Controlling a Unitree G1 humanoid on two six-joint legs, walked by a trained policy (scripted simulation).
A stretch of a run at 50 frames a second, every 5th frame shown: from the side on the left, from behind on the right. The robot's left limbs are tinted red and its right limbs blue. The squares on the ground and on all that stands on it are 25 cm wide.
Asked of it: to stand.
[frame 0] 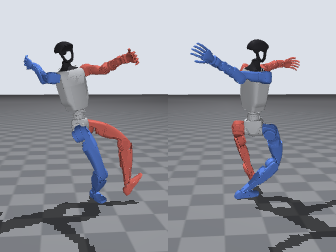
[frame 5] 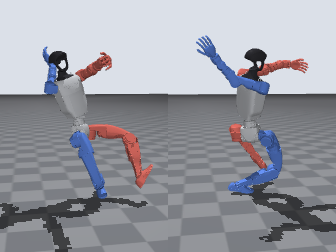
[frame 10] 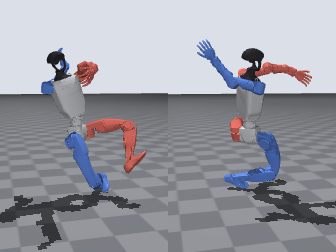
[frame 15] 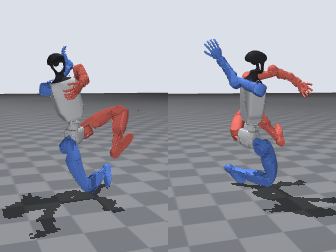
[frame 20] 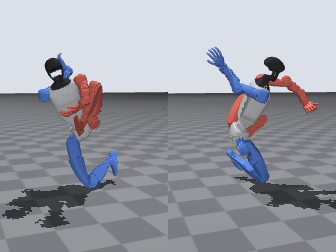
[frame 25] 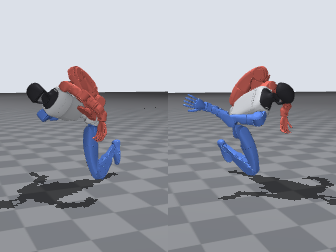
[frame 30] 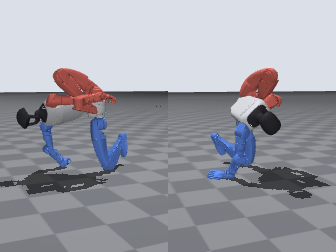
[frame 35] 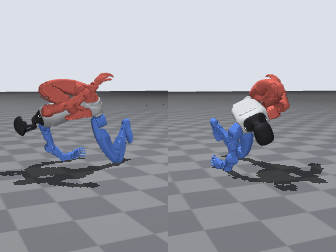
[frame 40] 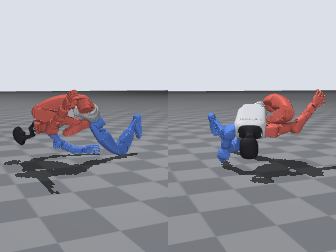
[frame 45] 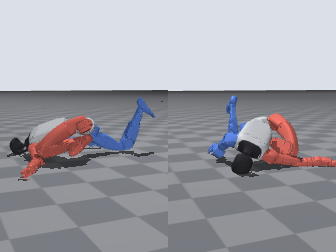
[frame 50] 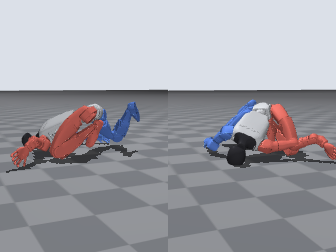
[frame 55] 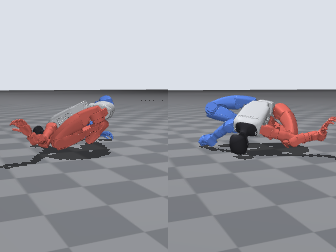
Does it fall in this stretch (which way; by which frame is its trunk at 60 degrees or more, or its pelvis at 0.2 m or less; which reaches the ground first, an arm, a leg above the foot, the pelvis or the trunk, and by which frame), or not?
yes: goes over backward; its trunk at 60 degrees or more by frame 25; the right leg reaches the ground first, by frame 20
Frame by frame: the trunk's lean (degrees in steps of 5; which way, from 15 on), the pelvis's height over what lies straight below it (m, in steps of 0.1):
0: 15 backward, 0.7
5: 20 backward and to its right, 0.6
10: 20 backward, 0.5
15: 15 backward, 0.5
20: 30 backward and to its right, 0.5
25: 70 backward and to its right, 0.5
30: 100 backward, 0.5
35: 105 backward, 0.4
40: 115 backward, 0.4
45: 110 backward, 0.2
50: 115 backward, 0.3
55: 120 backward, 0.3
